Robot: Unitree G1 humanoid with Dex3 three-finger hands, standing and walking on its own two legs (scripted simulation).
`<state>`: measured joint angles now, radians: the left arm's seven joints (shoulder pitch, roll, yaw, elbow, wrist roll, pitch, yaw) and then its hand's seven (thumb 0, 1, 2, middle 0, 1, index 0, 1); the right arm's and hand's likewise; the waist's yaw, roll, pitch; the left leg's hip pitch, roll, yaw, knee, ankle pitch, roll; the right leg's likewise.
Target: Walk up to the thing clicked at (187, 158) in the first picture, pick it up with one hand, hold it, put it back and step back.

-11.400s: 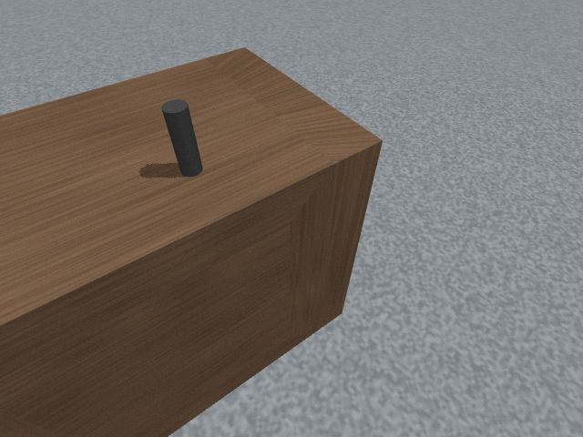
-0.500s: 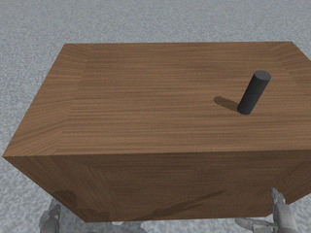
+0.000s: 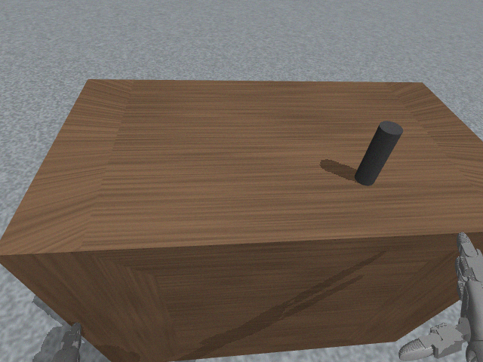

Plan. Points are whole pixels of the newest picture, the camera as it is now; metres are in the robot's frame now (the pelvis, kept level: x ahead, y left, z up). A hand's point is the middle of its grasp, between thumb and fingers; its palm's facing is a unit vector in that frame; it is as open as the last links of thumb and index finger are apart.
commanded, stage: rise first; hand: right
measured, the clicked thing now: (376, 155) +0.47 -0.29 +0.09
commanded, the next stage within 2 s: go down in 1.08 s
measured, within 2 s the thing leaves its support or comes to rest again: neither
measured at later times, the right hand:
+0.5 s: hand (470, 285) +0.18 -0.28 +0.13, palm faces +0.40 +0.80 -0.44, open 17.4 cm
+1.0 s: hand out of the picture +0.18 -0.28 +0.17, palm faces +0.44 +0.78 -0.45, open 17.3 cm
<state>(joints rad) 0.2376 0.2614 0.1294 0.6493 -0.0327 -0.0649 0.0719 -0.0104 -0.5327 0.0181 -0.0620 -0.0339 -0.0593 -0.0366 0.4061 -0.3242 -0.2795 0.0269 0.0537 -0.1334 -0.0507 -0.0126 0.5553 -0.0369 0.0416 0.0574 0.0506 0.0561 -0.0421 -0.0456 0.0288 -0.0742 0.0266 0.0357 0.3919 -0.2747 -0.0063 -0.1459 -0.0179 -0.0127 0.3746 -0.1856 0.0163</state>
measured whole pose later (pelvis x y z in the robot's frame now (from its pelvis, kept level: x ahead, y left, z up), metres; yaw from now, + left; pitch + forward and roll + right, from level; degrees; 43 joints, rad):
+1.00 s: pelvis -0.02 -0.01 +0.00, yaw +0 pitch -5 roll +0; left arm 0.23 0.22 0.17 0.66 -0.03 -0.10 0.04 -0.01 -0.56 0.06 -0.06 -0.04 -0.05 -0.05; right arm 0.39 -0.37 -0.43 -0.26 0.06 -0.33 -0.01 -0.01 0.51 -0.05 0.06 0.06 0.06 0.06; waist -0.06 -0.05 0.05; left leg -0.05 0.04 0.04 0.38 -0.25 -0.01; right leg -0.13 -0.01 -0.01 0.37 -0.16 0.01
